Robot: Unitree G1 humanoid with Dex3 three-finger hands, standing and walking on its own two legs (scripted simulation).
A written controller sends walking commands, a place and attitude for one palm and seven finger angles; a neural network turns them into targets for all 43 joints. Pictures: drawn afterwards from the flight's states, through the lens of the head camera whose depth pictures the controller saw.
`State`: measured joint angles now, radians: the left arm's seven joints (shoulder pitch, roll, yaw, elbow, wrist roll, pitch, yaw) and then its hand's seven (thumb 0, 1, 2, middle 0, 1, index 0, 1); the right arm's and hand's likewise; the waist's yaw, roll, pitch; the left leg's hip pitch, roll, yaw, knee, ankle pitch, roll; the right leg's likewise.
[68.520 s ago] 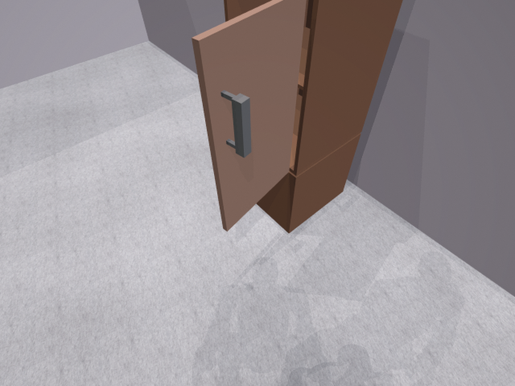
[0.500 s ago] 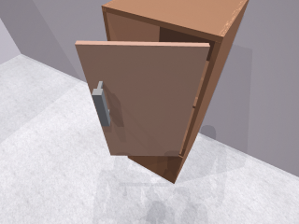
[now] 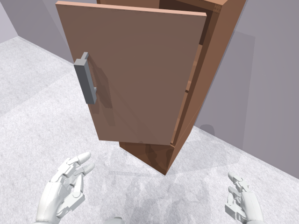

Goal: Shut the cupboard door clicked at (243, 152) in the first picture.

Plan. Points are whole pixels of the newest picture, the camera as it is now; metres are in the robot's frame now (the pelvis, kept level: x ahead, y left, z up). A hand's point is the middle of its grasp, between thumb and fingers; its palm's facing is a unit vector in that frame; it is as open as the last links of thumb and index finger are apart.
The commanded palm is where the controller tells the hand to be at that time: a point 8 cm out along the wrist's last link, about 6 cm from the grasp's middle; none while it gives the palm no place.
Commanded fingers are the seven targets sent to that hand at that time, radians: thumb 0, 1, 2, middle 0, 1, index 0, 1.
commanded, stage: raise the hand and make a fist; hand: left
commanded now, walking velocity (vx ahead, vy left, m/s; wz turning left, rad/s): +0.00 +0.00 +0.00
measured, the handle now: (88, 78) +0.48 +0.21 +0.12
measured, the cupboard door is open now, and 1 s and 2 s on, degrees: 30 30 30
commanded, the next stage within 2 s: bring the fist close to the handle in 1.54 s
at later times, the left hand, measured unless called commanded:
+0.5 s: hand (57, 184) +0.19 +0.21 +0.07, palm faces +0.11 -0.99 -0.06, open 4.0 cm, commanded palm +0.16 +0.25 +0.06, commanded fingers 0.00 0.90 0.90 -1.01 -1.18 -1.01 -1.18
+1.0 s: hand (44, 171) +0.21 +0.24 +0.09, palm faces -0.02 -1.00 -0.03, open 3.1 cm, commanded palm +0.19 +0.30 +0.11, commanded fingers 0.00 0.90 0.90 -1.30 -1.50 -1.30 -1.50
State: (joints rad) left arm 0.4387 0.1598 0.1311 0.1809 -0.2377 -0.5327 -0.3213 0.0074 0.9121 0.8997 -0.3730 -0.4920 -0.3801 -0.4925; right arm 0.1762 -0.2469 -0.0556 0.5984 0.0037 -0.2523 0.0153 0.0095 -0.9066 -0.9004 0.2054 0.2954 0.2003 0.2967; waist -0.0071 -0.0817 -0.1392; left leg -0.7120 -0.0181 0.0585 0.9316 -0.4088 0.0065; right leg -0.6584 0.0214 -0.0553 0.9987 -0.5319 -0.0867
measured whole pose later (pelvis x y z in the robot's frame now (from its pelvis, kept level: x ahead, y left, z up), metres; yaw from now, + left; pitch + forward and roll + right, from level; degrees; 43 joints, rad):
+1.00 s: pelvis +0.00 +0.06 +0.02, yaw +1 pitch +7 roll -3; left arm 0.38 0.25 0.11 -0.14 -0.26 -0.19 -0.22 0.02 0.90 0.90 -1.25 -1.45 -1.26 -1.45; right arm 0.24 -0.23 0.07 0.48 0.04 -0.20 -0.05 0.01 -0.90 -0.90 0.21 0.30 0.20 0.30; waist 0.02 0.04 -0.11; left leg -0.62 -0.03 0.03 0.89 -0.39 0.08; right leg -0.50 0.02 -0.08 0.83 -0.45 -0.01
